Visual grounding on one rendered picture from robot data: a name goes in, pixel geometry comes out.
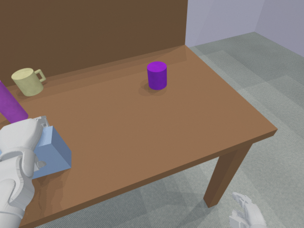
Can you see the robot left forearm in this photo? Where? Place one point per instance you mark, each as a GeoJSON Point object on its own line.
{"type": "Point", "coordinates": [16, 188]}

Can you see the table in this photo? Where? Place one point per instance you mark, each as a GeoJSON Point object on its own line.
{"type": "Point", "coordinates": [122, 134]}

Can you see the robot left hand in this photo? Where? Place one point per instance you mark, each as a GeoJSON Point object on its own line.
{"type": "Point", "coordinates": [24, 134]}

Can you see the robot right hand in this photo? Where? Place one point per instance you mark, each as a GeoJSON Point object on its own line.
{"type": "Point", "coordinates": [252, 214]}

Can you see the sponge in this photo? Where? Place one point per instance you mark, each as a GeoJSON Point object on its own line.
{"type": "Point", "coordinates": [51, 149]}

